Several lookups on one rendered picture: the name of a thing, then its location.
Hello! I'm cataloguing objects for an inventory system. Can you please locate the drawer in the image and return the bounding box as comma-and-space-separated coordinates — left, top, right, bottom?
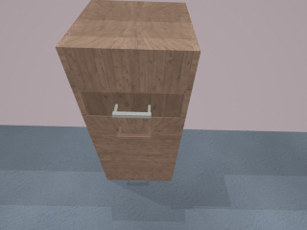
80, 90, 184, 118

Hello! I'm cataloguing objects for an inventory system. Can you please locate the cabinet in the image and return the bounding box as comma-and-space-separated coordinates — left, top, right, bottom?
56, 0, 201, 181

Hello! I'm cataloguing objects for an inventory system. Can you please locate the handle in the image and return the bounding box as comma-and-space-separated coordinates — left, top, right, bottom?
112, 103, 152, 119
116, 133, 151, 140

